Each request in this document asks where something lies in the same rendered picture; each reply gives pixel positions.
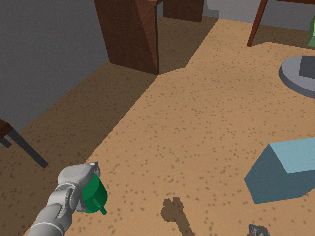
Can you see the chair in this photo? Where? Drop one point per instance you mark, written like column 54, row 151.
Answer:
column 7, row 129

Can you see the office chair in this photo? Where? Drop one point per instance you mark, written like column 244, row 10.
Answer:
column 298, row 72

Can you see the left robot arm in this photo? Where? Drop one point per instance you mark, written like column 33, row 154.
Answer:
column 56, row 218

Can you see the left robot hand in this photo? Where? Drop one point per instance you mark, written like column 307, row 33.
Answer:
column 80, row 174

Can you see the right robot hand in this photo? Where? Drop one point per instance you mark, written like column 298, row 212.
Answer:
column 258, row 231

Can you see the desk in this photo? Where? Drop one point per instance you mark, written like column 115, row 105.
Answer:
column 261, row 11
column 130, row 29

